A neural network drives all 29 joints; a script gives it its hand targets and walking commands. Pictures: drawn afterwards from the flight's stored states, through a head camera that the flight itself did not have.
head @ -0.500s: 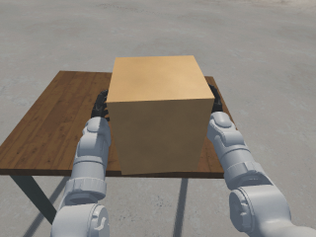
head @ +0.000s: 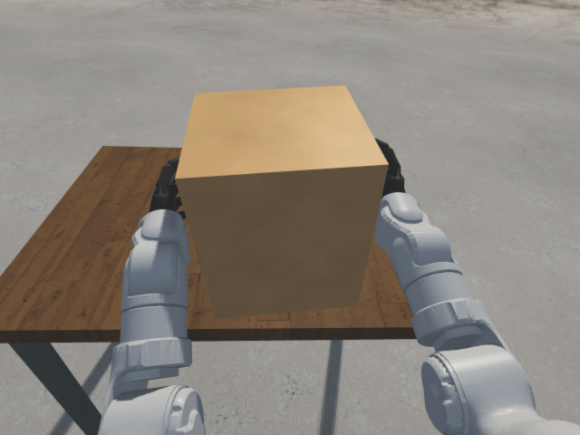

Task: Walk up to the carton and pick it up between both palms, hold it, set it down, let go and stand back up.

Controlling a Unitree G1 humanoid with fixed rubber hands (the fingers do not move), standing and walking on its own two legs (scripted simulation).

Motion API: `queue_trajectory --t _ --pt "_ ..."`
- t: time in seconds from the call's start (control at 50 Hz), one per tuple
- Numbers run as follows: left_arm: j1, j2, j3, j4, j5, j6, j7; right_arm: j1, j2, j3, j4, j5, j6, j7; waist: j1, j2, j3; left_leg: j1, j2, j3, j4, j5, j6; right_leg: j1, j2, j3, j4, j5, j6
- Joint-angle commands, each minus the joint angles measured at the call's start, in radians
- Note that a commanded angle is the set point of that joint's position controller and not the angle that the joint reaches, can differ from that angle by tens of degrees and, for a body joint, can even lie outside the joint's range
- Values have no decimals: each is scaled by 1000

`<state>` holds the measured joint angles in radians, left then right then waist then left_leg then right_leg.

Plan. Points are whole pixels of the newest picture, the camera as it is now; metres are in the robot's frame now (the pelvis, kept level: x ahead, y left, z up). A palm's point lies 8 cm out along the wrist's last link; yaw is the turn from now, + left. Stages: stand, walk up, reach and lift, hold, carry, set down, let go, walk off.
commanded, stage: reach and lift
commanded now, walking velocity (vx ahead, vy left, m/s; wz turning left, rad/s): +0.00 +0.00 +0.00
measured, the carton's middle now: (279, 203) +0.39 -0.02 +0.18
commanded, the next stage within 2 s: hold in 0.68 s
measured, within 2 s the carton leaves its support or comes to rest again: neither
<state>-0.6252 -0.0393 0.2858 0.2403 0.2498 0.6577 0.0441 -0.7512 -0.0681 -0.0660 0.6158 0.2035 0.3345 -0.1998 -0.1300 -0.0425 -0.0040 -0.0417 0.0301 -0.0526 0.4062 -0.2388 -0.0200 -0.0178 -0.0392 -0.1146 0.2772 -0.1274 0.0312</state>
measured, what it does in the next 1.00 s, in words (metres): stands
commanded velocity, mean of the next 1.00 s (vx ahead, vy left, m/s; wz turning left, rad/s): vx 0.00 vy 0.00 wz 0.00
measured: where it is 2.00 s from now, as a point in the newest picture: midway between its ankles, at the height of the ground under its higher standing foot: outside the picture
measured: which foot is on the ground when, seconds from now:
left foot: down 0.00-1.00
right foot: down 0.00-1.00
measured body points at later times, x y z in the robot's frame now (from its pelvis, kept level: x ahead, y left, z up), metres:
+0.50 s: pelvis -0.01 +0.00 +0.00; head -0.05 +0.03 +0.45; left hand +0.38 +0.12 +0.19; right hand +0.37 -0.18 +0.21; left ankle +0.00 +0.13 -0.75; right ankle +0.02 -0.14 -0.75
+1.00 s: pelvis -0.02 -0.01 +0.00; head -0.08 +0.02 +0.44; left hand +0.37 +0.14 +0.22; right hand +0.37 -0.16 +0.24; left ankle +0.00 +0.13 -0.75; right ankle +0.02 -0.14 -0.75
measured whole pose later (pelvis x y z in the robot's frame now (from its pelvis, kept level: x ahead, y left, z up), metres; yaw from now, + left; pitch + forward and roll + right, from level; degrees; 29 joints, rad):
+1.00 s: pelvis -0.02 -0.01 +0.00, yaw +0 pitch -7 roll -1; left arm -0.71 0.00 0.29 0.24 0.24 0.75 0.03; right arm -0.86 -0.08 -0.08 0.66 0.23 0.39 -0.22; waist -0.10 -0.04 -0.03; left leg -0.07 0.04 -0.05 0.40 -0.21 -0.03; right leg -0.06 -0.03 -0.11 0.29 -0.11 0.02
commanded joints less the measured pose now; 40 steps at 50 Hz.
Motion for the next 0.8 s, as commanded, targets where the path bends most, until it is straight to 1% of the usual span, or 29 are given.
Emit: queue_trajectory --t 0.0,0.04,0.06,0.08,0.14,0.16,0.18,0.2,0.22,0.28,0.3,0.34,0.38,0.4,0.42,0.46,0.48,0.5,0.52,0.54,0.56,0.58,0.6,0.64,0.66,0.7,0.72,0.76,0.78 --pt "-915 -577 -539 -243 -159 -79 -137 -822 654 387 -319 83 -60 115 2 92 -430 25 -90 15 -71 321 -45 170 114 9 25 203 14" --pt "-892 -606 -584 -273 -185 -80 -122 -858 657 427 -406 115 -73 114 1 103 -519 84 -88 9 -35 451 -57 176 119 15 33 302 9" --pt "-859 -623 -611 -286 -195 -82 -116 -826 644 432 -414 123 -74 112 0 115 -556 125 -85 4 -19 489 -69 163 125 11 36 307 4" --pt "-915 -619 -634 -343 -213 -87 -107 -831 667 449 -422 136 -68 116 1 122 -568 137 -85 0 -5 520 -74 139 131 6 37 310 7" --pt "-818 -593 -571 -226 -175 -62 -111 -778 621 396 -339 95 -39 115 -15 85 -414 87 -70 4 -40 409 -63 121 127 4 18 198 -3" --pt "-837 -580 -553 -217 -169 -58 -120 -778 614 386 -305 73 -35 119 -4 52 -396 51 -73 11 -61 341 -53 132 124 6 3 150 4" --pt "-862 -584 -548 -212 -166 -57 -127 -800 629 376 -322 68 -39 124 -6 48 -410 35 -80 12 -76 287 -40 136 116 18 2 145 6" --pt "-852 -584 -558 -221 -168 -57 -124 -808 639 392 -341 74 -46 125 4 66 -446 31 -83 20 -80 303 -35 158 109 19 10 173 5" --pt "-879 -608 -564 -234 -183 -62 -120 -856 646 392 -379 80 -56 125 8 51 -512 44 -82 16 -74 320 -38 171 116 14 18 193 7" --pt "-862 -624 -653 -314 -224 -73 -106 -831 652 431 -441 116 -64 115 -19 97 -596 119 -77 1 -5 526 -63 179 122 26 48 342 2" --pt "-859 -621 -650 -312 -216 -71 -106 -813 647 441 -418 119 -54 110 -23 103 -562 131 -78 1 7 548 -68 171 121 28 42 355 7" --pt "-836 -591 -613 -293 -195 -58 -114 -766 634 432 -372 116 -28 106 -10 86 -496 102 -80 3 -19 478 -60 189 120 27 25 327 13" --pt "-838 -561 -533 -209 -149 -45 -131 -773 628 386 -298 83 -12 104 6 64 -396 7 -88 21 -72 306 -31 185 99 34 4 208 18" --pt "-845 -547 -521 -200 -143 -40 -137 -792 632 382 -285 83 -13 108 7 55 -394 -8 -88 24 -91 278 -25 192 94 32 7 187 17" --pt "-872 -552 -534 -216 -155 -37 -142 -819 639 385 -317 90 -20 109 13 67 -411 -21 -94 28 -89 269 -23 217 94 37 12 197 16" --pt "-902 -536 -506 -202 -151 -35 -146 -854 655 387 -298 92 -18 108 22 49 -425 -21 -95 33 -93 260 -8 229 93 38 19 203 16" --pt "-900 -549 -520 -202 -157 -33 -145 -868 659 385 -318 104 -22 106 15 54 -439 -5 -91 33 -87 280 -12 227 101 30 21 222 19" --pt "-928 -560 -530 -235 -176 -46 -143 -873 674 408 -333 111 -29 108 21 53 -502 11 -97 37 -68 323 -17 238 102 33 30 260 24" --pt "-963 -575 -565 -270 -199 -53 -137 -929 690 430 -405 141 -38 107 24 56 -570 33 -102 30 -47 361 -20 237 107 33 43 301 28" --pt "-961 -579 -584 -276 -202 -55 -128 -911 686 433 -391 152 -34 104 17 90 -571 39 -95 22 -36 412 -33 233 113 35 45 329 22" --pt "-953 -575 -594 -289 -202 -61 -121 -895 681 434 -385 147 -29 100 14 84 -580 60 -91 17 -25 445 -37 223 113 40 42 361 17" --pt "-984 -588 -608 -323 -220 -68 -112 -897 698 444 -389 158 -28 101 9 99 -607 67 -89 11 -17 458 -44 204 117 36 45 351 15" --pt "-930 -572 -590 -262 -202 -56 -111 -843 674 434 -336 142 -10 97 4 100 -528 68 -85 12 -27 442 -48 186 114 39 36 329 9" --pt "-885 -561 -519 -177 -169 -34 -131 -815 658 388 -283 108 8 94 6 69 -409 12 -89 27 -66 294 -32 181 107 34 7 191 12" --pt "-900 -549 -496 -160 -151 -26 -142 -837 663 372 -257 107 11 97 17 55 -389 -20 -90 33 -86 254 -18 188 101 37 3 163 17" --pt "-938 -529 -478 -145 -148 -20 -152 -863 660 347 -220 95 10 106 18 54 -375 -56 -94 42 -111 183 -8 192 92 35 5 97 17" --pt "-984 -545 -464 -171 -153 -24 -151 -909 681 346 -237 106 5 109 35 53 -404 -64 -92 41 -111 177 -3 214 96 37 11 105 18" --pt "-982 -564 -512 -199 -183 -29 -139 -963 682 390 -336 129 -16 111 35 70 -527 -32 -93 33 -81 269 -7 234 102 39 30 189 18" --pt "-987 -560 -516 -181 -183 -28 -133 -973 678 384 -304 131 -13 110 35 71 -516 -8 -83 28 -79 292 -14 217 109 34 30 183 13"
